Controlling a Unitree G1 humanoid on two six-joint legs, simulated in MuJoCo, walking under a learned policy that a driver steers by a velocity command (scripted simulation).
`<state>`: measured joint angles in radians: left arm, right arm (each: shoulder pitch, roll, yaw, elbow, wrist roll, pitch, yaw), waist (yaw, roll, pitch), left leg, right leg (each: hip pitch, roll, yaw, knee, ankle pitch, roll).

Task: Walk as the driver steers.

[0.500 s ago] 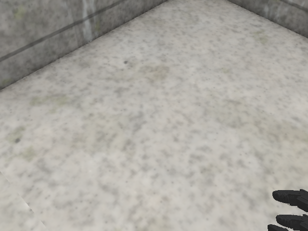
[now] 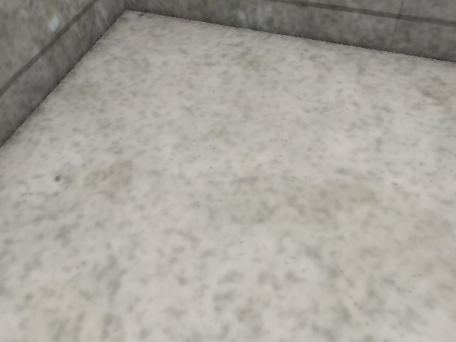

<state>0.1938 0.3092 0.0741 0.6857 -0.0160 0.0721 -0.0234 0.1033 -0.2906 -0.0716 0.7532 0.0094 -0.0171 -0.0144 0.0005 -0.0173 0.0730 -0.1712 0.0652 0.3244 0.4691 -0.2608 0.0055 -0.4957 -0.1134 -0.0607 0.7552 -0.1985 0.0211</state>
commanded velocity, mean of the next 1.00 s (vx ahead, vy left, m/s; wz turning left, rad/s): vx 0.02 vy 0.00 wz -0.46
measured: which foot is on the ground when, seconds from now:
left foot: down 0.00-0.04, up 0.06-0.48, down 0.50-0.86, up 0.88-1.00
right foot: up 0.00-0.02, down 0.04-0.52, up 0.54-0.84, down 0.86-1.00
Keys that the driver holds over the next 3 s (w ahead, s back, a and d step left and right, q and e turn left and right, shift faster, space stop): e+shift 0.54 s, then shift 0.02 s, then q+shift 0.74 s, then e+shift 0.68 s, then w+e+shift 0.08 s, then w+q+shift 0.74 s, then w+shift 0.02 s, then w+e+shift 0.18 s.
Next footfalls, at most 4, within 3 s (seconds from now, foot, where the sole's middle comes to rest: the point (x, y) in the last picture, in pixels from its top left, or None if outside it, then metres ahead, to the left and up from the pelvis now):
0.04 right None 0.12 -0.11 -0.77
0.50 left None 0.21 0.08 -0.77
0.86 right None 0.03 -0.11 -0.77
1.22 left None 0.18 0.13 -0.77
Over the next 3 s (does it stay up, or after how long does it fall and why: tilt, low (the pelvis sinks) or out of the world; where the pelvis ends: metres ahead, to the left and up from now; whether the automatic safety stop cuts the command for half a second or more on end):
stays up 0.74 -0.17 0.00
